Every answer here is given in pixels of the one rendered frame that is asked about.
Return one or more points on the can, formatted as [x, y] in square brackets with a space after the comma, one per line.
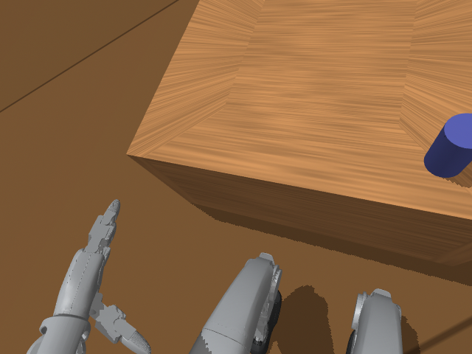
[451, 151]

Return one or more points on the left robot arm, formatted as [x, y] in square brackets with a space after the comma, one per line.
[62, 334]

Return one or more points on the left robot hand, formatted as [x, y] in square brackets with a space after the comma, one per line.
[79, 294]

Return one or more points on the left robot foot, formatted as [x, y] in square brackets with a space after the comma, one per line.
[261, 347]

